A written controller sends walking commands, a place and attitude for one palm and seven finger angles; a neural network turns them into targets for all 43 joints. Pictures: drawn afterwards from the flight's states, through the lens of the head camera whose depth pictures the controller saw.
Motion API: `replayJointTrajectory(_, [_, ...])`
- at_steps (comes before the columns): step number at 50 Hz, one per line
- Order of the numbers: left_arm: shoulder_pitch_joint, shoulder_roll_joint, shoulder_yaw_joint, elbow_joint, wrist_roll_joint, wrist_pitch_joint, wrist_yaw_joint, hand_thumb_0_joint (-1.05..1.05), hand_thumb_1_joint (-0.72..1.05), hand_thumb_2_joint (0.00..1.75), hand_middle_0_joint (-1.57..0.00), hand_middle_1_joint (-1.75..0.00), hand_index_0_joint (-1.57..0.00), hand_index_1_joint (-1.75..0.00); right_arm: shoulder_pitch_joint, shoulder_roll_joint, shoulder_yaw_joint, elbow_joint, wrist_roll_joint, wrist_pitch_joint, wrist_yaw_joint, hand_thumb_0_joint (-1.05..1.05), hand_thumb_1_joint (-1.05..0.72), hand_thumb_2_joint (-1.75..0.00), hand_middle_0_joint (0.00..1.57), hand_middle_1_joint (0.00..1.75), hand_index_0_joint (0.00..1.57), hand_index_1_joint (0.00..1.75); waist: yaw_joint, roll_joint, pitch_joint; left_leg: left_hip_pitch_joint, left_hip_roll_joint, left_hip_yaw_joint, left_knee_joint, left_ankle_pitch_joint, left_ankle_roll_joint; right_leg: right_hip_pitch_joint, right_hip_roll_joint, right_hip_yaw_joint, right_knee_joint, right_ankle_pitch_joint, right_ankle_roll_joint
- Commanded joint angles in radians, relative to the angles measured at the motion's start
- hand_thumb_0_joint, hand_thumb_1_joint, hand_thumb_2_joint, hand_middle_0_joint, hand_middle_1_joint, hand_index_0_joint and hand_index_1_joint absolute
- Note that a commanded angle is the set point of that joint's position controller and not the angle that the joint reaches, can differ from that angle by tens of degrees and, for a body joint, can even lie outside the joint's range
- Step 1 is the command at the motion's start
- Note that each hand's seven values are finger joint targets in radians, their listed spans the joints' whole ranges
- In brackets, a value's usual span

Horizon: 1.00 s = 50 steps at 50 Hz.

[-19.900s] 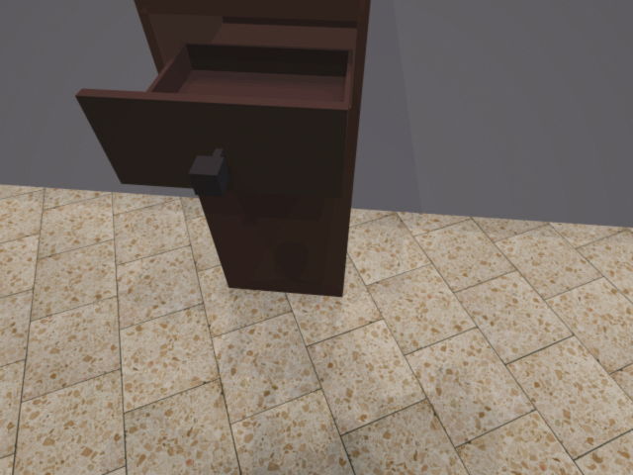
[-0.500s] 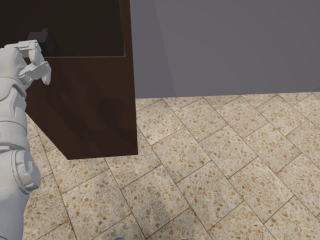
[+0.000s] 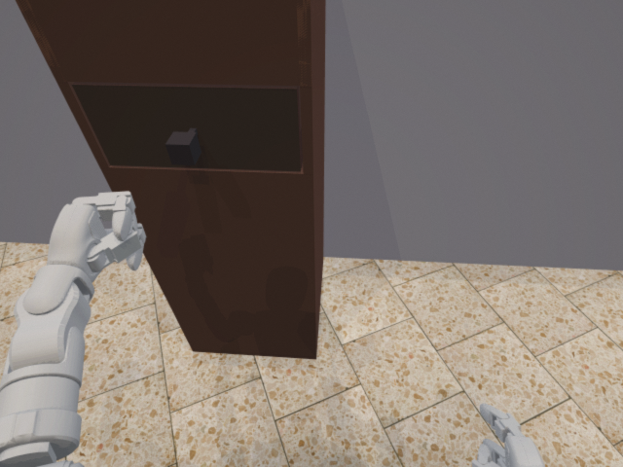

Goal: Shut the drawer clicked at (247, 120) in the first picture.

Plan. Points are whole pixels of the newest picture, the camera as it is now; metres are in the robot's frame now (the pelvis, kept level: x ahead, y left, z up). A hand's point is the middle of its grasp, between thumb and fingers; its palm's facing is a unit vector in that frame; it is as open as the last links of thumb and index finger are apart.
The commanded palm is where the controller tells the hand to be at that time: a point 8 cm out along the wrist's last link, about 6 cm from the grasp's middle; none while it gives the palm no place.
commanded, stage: draw the hand back to the body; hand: left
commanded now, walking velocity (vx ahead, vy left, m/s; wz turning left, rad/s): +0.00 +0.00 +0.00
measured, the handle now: (187, 142) +0.61 +0.25 +0.12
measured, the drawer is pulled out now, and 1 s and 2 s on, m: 0.00 0.00 0.00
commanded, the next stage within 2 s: step back with the hand held close in 0.82 s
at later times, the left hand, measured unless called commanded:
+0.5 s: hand (83, 326) +0.22 +0.23 +0.16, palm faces +0.36 -0.87 -0.32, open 3.3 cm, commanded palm +0.16 +0.27 +0.18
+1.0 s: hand (46, 357) +0.18 +0.24 +0.17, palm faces +0.40 -0.84 -0.38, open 3.3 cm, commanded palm +0.13 +0.28 +0.19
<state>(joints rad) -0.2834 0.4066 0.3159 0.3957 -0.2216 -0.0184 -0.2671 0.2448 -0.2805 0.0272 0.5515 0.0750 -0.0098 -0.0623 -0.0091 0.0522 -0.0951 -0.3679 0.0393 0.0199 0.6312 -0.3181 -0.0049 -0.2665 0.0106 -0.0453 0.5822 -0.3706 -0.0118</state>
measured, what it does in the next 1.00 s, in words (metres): stands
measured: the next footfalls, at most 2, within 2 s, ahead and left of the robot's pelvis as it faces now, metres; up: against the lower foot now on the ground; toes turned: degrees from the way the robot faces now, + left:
none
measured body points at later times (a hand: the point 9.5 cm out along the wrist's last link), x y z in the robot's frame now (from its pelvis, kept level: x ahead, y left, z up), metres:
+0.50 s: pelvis -0.01 -0.01 +0.02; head -0.03 -0.04 +0.47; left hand +0.19 +0.28 +0.18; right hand +0.17 -0.23 -0.08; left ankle +0.00 +0.12 -0.73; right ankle -0.04 -0.11 -0.73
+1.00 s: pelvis +0.00 +0.00 +0.02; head -0.03 -0.02 +0.47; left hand +0.15 +0.29 +0.19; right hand +0.19 -0.21 -0.06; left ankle +0.00 +0.12 -0.73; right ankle -0.04 -0.11 -0.73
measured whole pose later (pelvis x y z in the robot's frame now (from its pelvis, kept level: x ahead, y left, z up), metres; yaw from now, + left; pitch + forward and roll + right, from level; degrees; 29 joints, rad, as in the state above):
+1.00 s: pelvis +0.00 +0.00 +0.02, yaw +0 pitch -4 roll -1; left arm 0.51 0.31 0.29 -0.44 -0.07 -0.11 0.09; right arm 0.19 -0.21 0.03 0.60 0.00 -0.07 -0.07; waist 0.06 0.07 0.01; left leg -0.13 0.03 0.03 0.41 -0.22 0.00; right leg -0.02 0.00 -0.04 0.34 -0.26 0.00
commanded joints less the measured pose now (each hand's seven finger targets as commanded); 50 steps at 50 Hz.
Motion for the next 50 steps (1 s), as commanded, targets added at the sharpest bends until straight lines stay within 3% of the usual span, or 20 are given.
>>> replayJointTrajectory(1, [-0.156,0.134,-0.012,-0.314,0.071,-0.066,0.217,0.00,0.90,0.90,-1.40,-1.60,-1.40,-1.60,-0.103,-0.099,-0.037,-0.120,-0.010,-0.059,-0.015,0.00,-0.90,-0.90,0.20,0.30,0.20,0.30,-0.001,-0.036,-0.053,0.204,-0.033,-0.008,-0.135,0.184,0.035,-0.041,0.000,0.029,-0.160,0.276,-0.003])
replayJointTrajectory(5, [-0.111,0.170,0.018,-0.473,0.099,-0.084,0.310,0.00,0.90,0.90,-1.40,-1.60,-1.40,-1.60,-0.139,-0.093,-0.031,-0.108,-0.021,-0.063,-0.022,0.00,-0.90,-0.90,0.20,0.30,0.20,0.30,0.011,-0.043,-0.094,0.259,-0.034,0.000,-0.180,0.202,0.041,0.047,-0.004,0.035,-0.194,0.292,0.001])
replayJointTrajectory(7, [-0.112,0.206,0.056,-0.551,0.112,-0.100,0.343,0.00,0.90,0.90,-1.40,-1.60,-1.40,-1.60,-0.157,-0.085,-0.028,-0.101,-0.029,-0.073,-0.026,0.00,-0.90,-0.90,0.20,0.30,0.20,0.30,0.017,-0.006,-0.104,0.283,-0.036,0.002,-0.202,0.195,0.040,0.073,-0.008,0.041,-0.213,0.282,0.001])
replayJointTrajectory(10, [-0.061,0.200,0.058,-0.641,0.126,-0.121,0.370,0.00,0.90,0.90,-1.40,-1.60,-1.40,-1.60,-0.177,-0.077,-0.026,-0.088,-0.038,-0.089,-0.029,0.00,-0.90,-0.90,0.20,0.30,0.20,0.30,0.025,0.027,-0.093,0.321,-0.037,0.007,-0.223,0.208,0.039,0.092,-0.006,0.042,-0.248,0.276,-0.001])
replayJointTrajectory(11, [-0.009,0.165,0.037,-0.672,0.124,-0.125,0.375,0.00,0.90,0.90,-1.40,-1.60,-1.40,-1.60,-0.183,-0.068,-0.026,-0.087,-0.042,-0.096,-0.030,0.00,-0.90,-0.90,0.20,0.30,0.20,0.30,0.026,0.060,-0.087,0.330,-0.037,0.009,-0.229,0.220,0.037,0.111,-0.010,0.039,-0.242,0.289,-0.003])
replayJointTrajectory(12, [0.029,0.172,0.054,-0.682,0.129,-0.129,0.382,0.00,0.90,0.90,-1.40,-1.60,-1.40,-1.60,-0.180,-0.068,-0.024,-0.083,-0.044,-0.100,-0.028,0.00,-0.90,-0.90,0.20,0.30,0.20,0.30,0.033,0.045,-0.089,0.343,-0.039,0.007,-0.235,0.236,0.036,0.116,-0.006,0.034,-0.249,0.304,-0.004])
replayJointTrajectory(13, [0.097,0.135,0.032,-0.691,0.127,-0.130,0.382,0.00,0.90,0.90,-1.40,-1.60,-1.40,-1.60,-0.185,-0.062,-0.027,-0.081,-0.046,-0.103,-0.026,0.00,-0.90,-0.90,0.20,0.30,0.20,0.30,0.034,0.064,-0.074,0.350,-0.036,0.012,-0.241,0.248,0.035,0.126,-0.007,0.034,-0.250,0.314,-0.004])
replayJointTrajectory(15, [0.200,0.133,0.042,-0.695,0.131,-0.133,0.380,0.00,0.90,0.90,-1.40,-1.60,-1.40,-1.60,-0.189,-0.065,-0.029,-0.079,-0.051,-0.107,-0.021,0.00,-0.90,-0.90,0.20,0.30,0.20,0.30,0.045,0.018,-0.045,0.346,-0.038,0.013,-0.248,0.267,0.035,0.134,-0.003,0.032,-0.270,0.333,-0.001])
replayJointTrajectory(16, [0.270,0.093,0.016,-0.703,0.122,-0.130,0.375,0.00,0.90,0.90,-1.40,-1.60,-1.40,-1.60,-0.193,-0.058,-0.029,-0.081,-0.050,-0.105,-0.018,0.00,-0.90,-0.90,0.20,0.30,0.20,0.30,0.044,-0.011,-0.017,0.335,-0.033,0.009,-0.257,0.262,0.036,0.142,-0.006,0.031,-0.267,0.328,0.002])
replayJointTrajectory(20, [0.428,0.094,0.040,-0.753,0.121,-0.132,0.362,0.00,0.90,0.90,-1.40,-1.60,-1.40,-1.60,-0.204,-0.060,-0.036,-0.086,-0.054,-0.100,-0.010,0.00,-0.90,-0.90,0.20,0.30,0.20,0.30,0.055,-0.062,0.048,0.337,-0.033,0.016,-0.271,0.258,0.038,0.125,0.000,0.030,-0.306,0.310,0.009])
replayJointTrajectory(21, [0.455,0.073,0.023,-0.795,0.118,-0.135,0.358,0.00,0.90,0.90,-1.40,-1.60,-1.40,-1.60,-0.207,-0.057,-0.036,-0.093,-0.053,-0.098,-0.009,0.00,-0.90,-0.90,0.20,0.30,0.20,0.30,0.052,-0.049,0.056,0.335,-0.031,0.014,-0.276,0.250,0.038,0.130,-0.004,0.031,-0.303,0.295,0.009])
replayJointTrajectory(28, [0.655,0.113,0.093,-1.031,0.132,-0.166,0.368,0.00,0.90,0.90,-1.40,-1.60,-1.40,-1.60,-0.204,-0.039,-0.043,-0.110,-0.069,-0.120,-0.010,0.00,-0.90,-0.90,0.20,0.30,0.20,0.30,0.069,0.007,0.020,0.359,-0.036,0.017,-0.260,0.293,0.034,0.151,-0.005,0.028,-0.300,0.334,0.006])
replayJointTrajectory(32, [0.774,0.092,0.086,-1.090,0.135,-0.167,0.369,0.00,0.90,0.90,-1.40,-1.60,-1.40,-1.60,-0.198,-0.033,-0.044,-0.118,-0.067,-0.132,-0.013,0.00,-0.90,-0.90,0.20,0.30,0.20,0.30,0.070,0.010,0.064,0.350,-0.033,0.015,-0.258,0.280,0.028,0.126,0.002,0.023,-0.309,0.315,0.006])
replayJointTrajectory(36, [0.700,0.056,0.049,-1.017,0.140,-0.155,0.374,0.00,0.90,0.90,-1.40,-1.60,-1.40,-1.60,-0.181,-0.042,-0.045,-0.098,-0.068,-0.132,-0.024,0.00,-0.90,-0.90,0.20,0.30,0.20,0.30,0.043,-0.012,0.151,0.339,-0.031,0.013,-0.273,0.208,0.031,0.069,0.003,0.023,-0.341,0.225,0.011])
replayJointTrajectory(40, [0.662,0.070,0.062,-1.012,0.149,-0.158,0.382,0.00,0.90,0.90,-1.40,-1.60,-1.40,-1.60,-0.181,-0.045,-0.048,-0.093,-0.072,-0.134,-0.032,0.00,-0.90,-0.90,0.20,0.30,0.20,0.30,0.054,-0.007,0.121,0.363,-0.032,0.006,-0.278,0.207,0.033,0.077,0.005,0.022,-0.339,0.209,0.007])
replayJointTrajectory(45, [0.703,0.080,0.071,-1.057,0.148,-0.153,0.384,0.00,0.90,0.90,-1.40,-1.60,-1.40,-1.60,-0.187,-0.042,-0.042,-0.101,-0.079,-0.141,-0.027,0.00,-0.90,-0.90,0.20,0.30,0.20,0.30,0.074,0.004,0.029,0.370,-0.034,-0.004,-0.270,0.286,0.030,0.157,0.001,0.021,-0.302,0.302,0.002])
replayJointTrajectory(47, [0.716,0.074,0.071,-1.056,0.146,-0.147,0.384,0.00,0.90,0.90,-1.40,-1.60,-1.40,-1.60,-0.190,-0.036,-0.038,-0.102,-0.080,-0.139,-0.026,0.00,-0.90,-0.90,0.20,0.30,0.20,0.30,0.075,0.005,0.045,0.357,-0.033,-0.004,-0.269,0.301,0.028,0.160,-0.001,0.018,-0.291,0.324,0.002])
replayJointTrajectory(48, [0.608,0.212,0.203,-1.160,0.151,-0.186,0.388,0.00,0.90,0.90,-1.40,-1.60,-1.40,-1.60,-0.196,-0.060,-0.041,-0.141,-0.074,-0.107,-0.018,0.00,-0.90,-0.90,0.20,0.30,0.20,0.30,0.040,-0.004,0.121,0.277,-0.015,-0.010,-0.232,0.266,0.049,0.061,-0.042,0.088,-0.343,0.388,0.007])
replayJointTrajectory(49, [0.733,0.140,0.158,-1.057,0.152,-0.187,0.380,0.00,0.90,0.90,-1.40,-1.60,-1.40,-1.60,-0.185,-0.047,-0.043,-0.119,-0.079,-0.086,-0.017,0.00,-0.90,-0.90,0.20,0.30,0.20,0.30,0.035,-0.049,0.114,0.265,-0.017,-0.019,-0.218,0.275,0.049,0.067,-0.062,0.076,-0.335,0.411,0.010])
replayJointTrajectory(50, [0.741,0.152,0.159,-1.070,0.157,-0.189,0.376,0.00,0.90,0.90,-1.40,-1.60,-1.40,-1.60,-0.198,-0.051,-0.048,-0.131,-0.078,-0.075,-0.016,0.00,-0.90,-0.90,0.20,0.30,0.20,0.30,0.039,-0.034,0.122,0.265,-0.020,-0.014,-0.217,0.296,0.046,0.055,-0.063,0.082,-0.338,0.454,0.011])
